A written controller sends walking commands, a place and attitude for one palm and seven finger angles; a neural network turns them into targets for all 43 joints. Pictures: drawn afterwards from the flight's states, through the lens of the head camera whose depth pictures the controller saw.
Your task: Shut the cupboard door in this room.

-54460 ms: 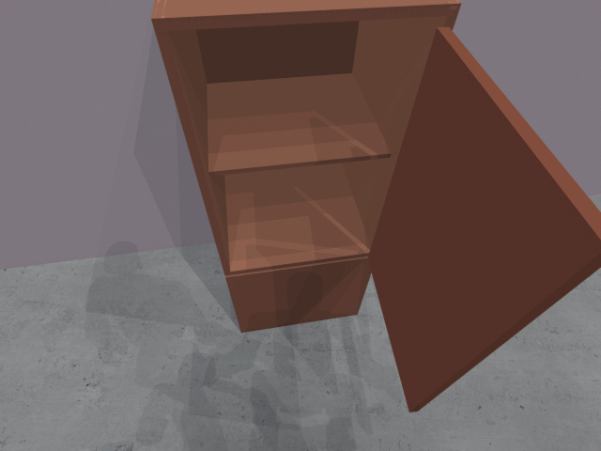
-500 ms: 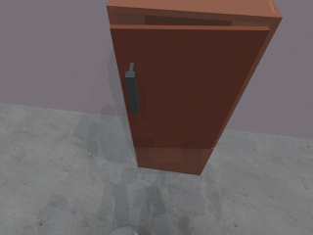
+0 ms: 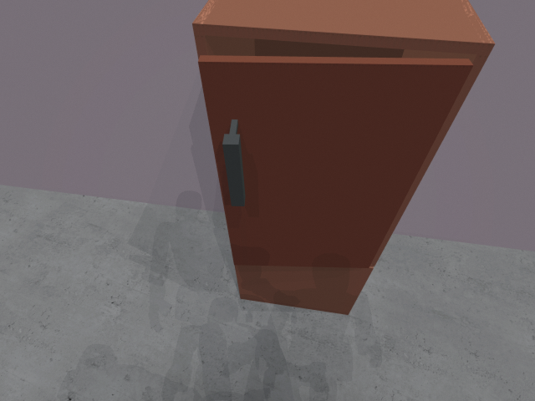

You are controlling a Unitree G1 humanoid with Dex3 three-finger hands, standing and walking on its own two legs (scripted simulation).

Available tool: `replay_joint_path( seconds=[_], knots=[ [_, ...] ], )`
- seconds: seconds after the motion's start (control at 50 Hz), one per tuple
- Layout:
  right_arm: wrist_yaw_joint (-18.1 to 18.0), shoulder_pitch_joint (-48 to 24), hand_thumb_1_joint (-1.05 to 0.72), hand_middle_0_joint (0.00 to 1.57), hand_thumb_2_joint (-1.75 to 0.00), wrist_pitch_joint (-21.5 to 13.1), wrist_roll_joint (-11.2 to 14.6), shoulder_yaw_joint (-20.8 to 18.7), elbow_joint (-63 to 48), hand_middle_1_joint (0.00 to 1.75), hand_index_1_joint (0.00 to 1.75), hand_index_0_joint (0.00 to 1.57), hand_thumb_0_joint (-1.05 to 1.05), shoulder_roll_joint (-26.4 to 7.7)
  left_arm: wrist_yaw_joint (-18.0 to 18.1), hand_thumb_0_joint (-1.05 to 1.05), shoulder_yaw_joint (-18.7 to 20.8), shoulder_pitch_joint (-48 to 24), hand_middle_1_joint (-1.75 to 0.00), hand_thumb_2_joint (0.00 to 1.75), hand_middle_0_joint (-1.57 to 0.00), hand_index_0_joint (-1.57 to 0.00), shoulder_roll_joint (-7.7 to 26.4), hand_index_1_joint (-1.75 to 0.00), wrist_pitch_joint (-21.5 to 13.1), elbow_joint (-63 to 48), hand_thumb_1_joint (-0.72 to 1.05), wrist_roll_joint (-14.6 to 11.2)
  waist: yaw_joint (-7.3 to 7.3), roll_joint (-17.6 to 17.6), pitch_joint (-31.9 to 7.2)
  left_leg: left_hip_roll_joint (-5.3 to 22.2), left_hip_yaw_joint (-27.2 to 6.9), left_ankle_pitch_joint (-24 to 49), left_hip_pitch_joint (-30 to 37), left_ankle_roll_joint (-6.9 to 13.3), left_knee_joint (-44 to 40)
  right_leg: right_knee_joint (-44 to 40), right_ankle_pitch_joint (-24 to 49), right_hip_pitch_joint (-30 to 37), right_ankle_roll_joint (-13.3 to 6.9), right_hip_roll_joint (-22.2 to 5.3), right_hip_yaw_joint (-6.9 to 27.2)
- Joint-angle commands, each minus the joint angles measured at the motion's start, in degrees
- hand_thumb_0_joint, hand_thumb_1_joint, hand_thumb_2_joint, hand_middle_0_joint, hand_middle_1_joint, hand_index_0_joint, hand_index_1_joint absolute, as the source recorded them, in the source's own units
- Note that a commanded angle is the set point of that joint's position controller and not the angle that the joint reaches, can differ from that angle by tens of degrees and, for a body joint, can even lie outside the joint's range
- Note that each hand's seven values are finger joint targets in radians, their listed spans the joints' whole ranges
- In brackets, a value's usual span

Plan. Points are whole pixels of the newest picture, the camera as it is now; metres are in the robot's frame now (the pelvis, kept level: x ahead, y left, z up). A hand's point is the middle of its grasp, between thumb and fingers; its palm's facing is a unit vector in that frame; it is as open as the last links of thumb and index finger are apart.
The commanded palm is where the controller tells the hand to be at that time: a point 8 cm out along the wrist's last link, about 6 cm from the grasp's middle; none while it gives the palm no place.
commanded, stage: come to a stop and stand still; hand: left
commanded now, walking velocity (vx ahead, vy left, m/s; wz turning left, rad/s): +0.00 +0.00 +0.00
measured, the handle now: (236, 164) +0.47 +0.10 +0.08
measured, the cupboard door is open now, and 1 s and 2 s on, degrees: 7 7 7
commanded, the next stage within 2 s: look again from close up in 1.28 s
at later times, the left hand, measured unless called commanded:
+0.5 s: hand out of the picture +0.01 +0.25 -0.17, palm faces +0.00 -0.98 -0.19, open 7.4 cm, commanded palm none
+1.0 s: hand out of the picture +0.03 +0.23 -0.18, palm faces +0.00 -0.99 -0.16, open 7.4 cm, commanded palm none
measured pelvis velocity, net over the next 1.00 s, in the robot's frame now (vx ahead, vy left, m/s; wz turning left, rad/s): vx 0.02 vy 0.07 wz -0.01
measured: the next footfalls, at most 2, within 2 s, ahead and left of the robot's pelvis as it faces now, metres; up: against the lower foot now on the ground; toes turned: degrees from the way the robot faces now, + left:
none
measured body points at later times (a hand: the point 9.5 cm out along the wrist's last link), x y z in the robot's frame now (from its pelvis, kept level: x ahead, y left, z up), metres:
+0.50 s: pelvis -0.02 +0.06 +0.01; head -0.01 +0.08 +0.46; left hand +0.01 +0.30 -0.15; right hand +0.00 -0.17 -0.14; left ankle -0.01 +0.12 -0.73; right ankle +0.00 -0.09 -0.73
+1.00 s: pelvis +0.02 +0.07 +0.01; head +0.04 +0.09 +0.46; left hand +0.03 +0.29 -0.16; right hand +0.04 -0.16 -0.14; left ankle -0.01 +0.12 -0.73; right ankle +0.00 -0.09 -0.73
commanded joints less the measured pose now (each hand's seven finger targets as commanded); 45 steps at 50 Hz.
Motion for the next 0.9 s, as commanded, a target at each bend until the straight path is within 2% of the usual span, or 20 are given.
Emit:
replay_joint_path(
  seconds=[0.0,0.02,0.04,0.06,0.08,0.1,0.12,0.14,0.16,0.2,0.22,0.3,0.34,0.44,0.48,0.54,0.58,0.72,0.74,0.88],
  knots=[
    [0.36,0.76,-0.9,0.2,-0.9,-2.16,0.48,0.5,-6.42,0.3,0.3,0.2,0.0,-0.42,0.95,0.0,1.61,0.62,-0.3,0.9,-0.2,-0.2,10.46,-0.3,-1.3,-5.67,0.9,0.15,-1.35,-9.42,-6.25,0.44,-0.41,-0.53,-1.45,0.02,-3.03,-5.26,37.7,6.72,-7.46,-16.08,11.72],
    [0.43,3.03,-0.9,0.2,-0.9,-2.36,0.35,0.66,-5.51,0.3,0.3,0.2,0.0,-0.27,0.79,0.0,1.52,-0.95,-0.3,0.9,-0.2,-0.2,10.44,-0.3,-1.01,-5.88,0.9,-0.04,-2.07,-7.72,-5.13,0.28,0.55,3.52,2.81,0.09,-8.76,-4.88,29.87,3.53,-5.88,-14.45,9.11],
    [0.55,4.66,-0.9,0.2,-0.9,-2.57,0.21,0.83,-4.47,0.3,0.3,0.2,0.0,-0.16,0.57,0.0,1.14,-1.48,-0.3,0.9,-0.2,-0.2,10.29,-0.3,-0.71,-5.86,0.9,-0.38,-2.81,-8.94,-2.96,-0.09,0.87,7.22,6.59,0.12,-13.25,-5.39,19.59,-1.76,-3.62,-13.07,9.1],
    [0.56,5.98,-0.9,0.2,-0.9,-2.87,0.04,0.74,-3.69,0.3,0.3,0.2,0.0,-1.11,0.32,0.0,0.8,-1.62,-0.3,0.9,-0.2,-0.2,9.51,-0.3,-0.46,-5.86,0.9,-0.68,-3.13,-6.82,-1.36,0.76,-0.55,8.82,8.62,0.5,-16.26,-5.22,11.07,-4.96,-1.86,-11.14,9.35],
    [0.55,6.58,-0.9,0.2,-0.9,-3.22,-0.2,0.63,-3.45,0.3,0.3,0.2,0.0,-2.86,0.02,0.0,0.58,-1.74,-0.3,0.9,-0.2,-0.2,8.62,-0.3,-0.12,-5.93,0.9,-1.03,-2.71,-2.69,-0.38,4.03,-3.82,11.84,8.03,1.67,-17.6,-5.0,3.35,-6.82,0.0,-8.77,7.9],
    [0.42,5.6,-0.9,0.2,-0.9,-3.46,-0.61,0.67,-3.69,0.3,0.3,0.2,0.0,-4.37,-0.13,0.0,0.51,-0.89,-0.3,0.9,-0.2,-0.2,7.38,-0.3,0.18,-6.14,0.9,-1.19,-1.58,1.72,0.91,7.68,-7.63,12.11,4.29,3.26,-19.97,-5.03,-0.94,-6.12,1.22,-6.07,6.72],
    [0.32,5.3,-0.9,0.2,-0.9,-3.8,-0.79,0.7,-3.74,0.3,0.3,0.2,0.0,-4.9,-0.19,0.0,0.42,-0.26,-0.3,0.9,-0.2,-0.2,7.04,-0.3,0.34,-5.99,0.9,-1.04,-0.86,4.18,1.39,9.47,-10.41,11.61,-0.13,4.6,-22.89,-3.55,-1.04,-2.27,2.11,-4.82,4.28],
    [0.22,4.2,-0.9,0.2,-0.9,-3.91,-0.73,0.96,-3.54,0.3,0.3,0.2,0.0,-5.21,-0.29,0.0,0.26,-0.6,-0.3,0.9,-0.2,-0.2,7.08,-0.3,0.67,-5.45,0.9,-0.96,-0.59,7.13,1.47,9.36,-13.18,7.96,-1.97,5.13,-25.92,-1.94,-1.72,-0.11,2.22,-3.94,3.5],
    [0.06,3.35,-0.9,0.2,-0.9,-3.92,-0.67,1.02,-3.47,0.3,0.3,0.2,0.0,-5.73,-0.45,0.0,0.16,0.04,-0.3,0.9,-0.2,-0.2,6.94,-0.3,0.82,-4.98,0.9,-0.81,-0.07,5.49,2.02,9.53,-13.42,4.44,-3.03,5.33,-27.12,-1.83,-1.57,0.54,2.12,-3.64,3.64],
    [-0.03,3.66,-0.9,0.2,-0.9,-4.0,-0.67,1.07,-3.51,0.3,0.3,0.2,0.0,-5.9,-0.87,0.0,0.0,0.51,-0.3,0.9,-0.2,-0.2,6.57,-0.3,0.8,-4.36,0.9,-0.73,-0.03,2.17,1.7,8.41,-12.52,-2.11,-3.94,4.73,-28.27,-3.08,-0.75,1.73,1.83,-3.89,4.22],
    [-0.1,4.22,-0.9,0.2,-0.9,-4.23,-0.71,1.04,-3.17,0.3,0.3,0.2,0.0,-5.15,-0.93,0.0,0.03,0.27,-0.3,0.9,-0.2,-0.2,6.58,-0.3,0.63,-4.4,0.9,-0.58,-0.02,0.95,0.8,7.95,-12.09,-0.27,-2.85,4.6,-28.19,-3.86,0.47,2.34,1.65,-4.38,4.41],
    [-0.03,4.83,-0.9,0.2,-0.9,-4.34,-0.64,1.31,-1.87,0.3,0.3,0.2,0.0,-5.75,-1.17,0.0,-0.26,0.22,-0.3,0.9,-0.2,-0.2,6.6,-0.3,0.52,-3.6,0.9,-0.77,-0.46,0.65,-0.25,7.25,-11.25,-3.74,-1.47,4.06,-29.15,-5.47,-0.19,2.26,1.59,-5.14,5.26],
    [-0.13,5.47,-0.9,0.2,-0.9,-4.62,-0.52,1.54,-1.05,0.3,0.3,0.2,0.0,-5.66,-1.17,0.0,-0.34,-0.03,-0.3,0.9,-0.2,-0.2,6.51,-0.3,0.36,-3.1,0.9,-0.73,-0.61,0.68,-1.39,7.33,-11.19,-0.66,0.14,4.06,-28.96,-5.84,1.23,2.79,1.59,-5.52,5.15],
    [-0.35,6.51,-0.9,0.2,-0.9,-4.86,-0.34,1.88,1.02,0.3,0.3,0.2,0.0,-5.53,-1.2,0.0,-0.76,0.53,-0.3,0.9,-0.2,-0.2,6.02,-0.3,0.29,-1.09,0.9,-0.74,-0.88,1.19,-0.29,7.48,-11.26,0.84,1.64,3.81,-29.86,-6.68,2.38,2.16,1.69,-5.87,5.04],
    [-0.4,7.06,-0.9,0.2,-0.9,-4.93,-0.26,1.97,1.92,0.3,0.3,0.2,0.0,-5.2,-1.14,0.0,-0.97,0.98,-0.3,0.9,-0.2,-0.2,5.62,-0.3,0.13,-0.03,0.9,-0.83,-1.07,-0.05,-0.57,7.28,-10.66,2.59,2.56,3.67,-29.34,-7.24,3.32,2.61,1.65,-6.2,5.37],
    [-0.53,7.47,-0.9,0.2,-0.9,-5.23,-0.1,2.31,3.23,0.3,0.3,0.2,0.0,-4.7,-1.0,0.0,-1.21,1.62,-0.3,0.9,-0.2,-0.2,5.51,-0.3,-0.2,1.32,0.9,-0.95,-0.99,-0.13,-1.56,6.82,-9.05,9.64,4.61,3.64,-27.4,-7.98,6.04,3.73,1.73,-6.95,5.62],
    [-0.6,7.72,-0.9,0.2,-0.9,-5.24,-0.04,2.43,3.99,0.3,0.3,0.2,0.0,-4.36,-0.89,0.0,-1.34,2.08,-0.3,0.9,-0.2,-0.2,5.19,-0.3,-0.23,2.25,0.9,-1.05,-1.05,-1.47,-1.11,6.51,-8.52,11.22,4.89,3.5,-26.83,-8.23,6.45,4.07,1.87,-7.15,5.82],
    [-1.12,8.31,-0.9,0.2,-0.9,-5.52,0.15,2.64,6.19,0.3,0.3,0.2,0.0,-3.75,-0.51,0.0,-1.43,2.84,-0.3,0.9,-0.2,-0.2,4.85,-0.3,-0.22,4.46,0.9,-1.09,-1.26,-0.92,-2.14,6.37,-6.75,24.23,9.15,3.25,-24.21,-7.33,10.25,4.68,2.4,-7.25,5.05],
    [-1.21,8.12,-0.9,0.2,-0.9,-5.54,0.13,2.64,6.41,0.3,0.3,0.2,0.0,-3.99,-0.46,0.0,-1.45,3.0,-0.3,0.9,-0.2,-0.2,4.67,-0.3,-0.17,4.6,0.9,-1.18,-1.2,0.11,-2.21,6.37,-6.28,25.96,9.76,3.18,-23.75,-7.13,10.58,4.69,2.54,-7.29,5.07],
    [-1.48,7.63,-0.9,0.2,-0.9,-5.5,0.13,2.71,7.62,0.3,0.3,0.2,0.0,-3.51,-0.33,0.0,-1.5,3.2,-0.3,0.9,-0.2,-0.2,4.28,-0.3,0.01,5.84,0.9,-1.17,-1.08,-0.73,-1.16,6.37,-5.99,28.1,10.21,3.18,-23.44,-7.05,11.37,5.18,2.53,-7.45,5.2]
  ],
)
